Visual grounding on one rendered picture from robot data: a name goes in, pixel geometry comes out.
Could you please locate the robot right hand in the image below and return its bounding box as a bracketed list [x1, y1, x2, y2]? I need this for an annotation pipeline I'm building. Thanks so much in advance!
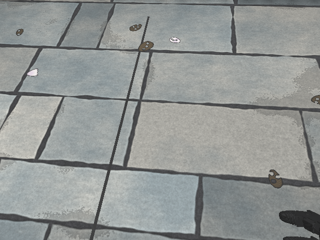
[279, 210, 320, 240]

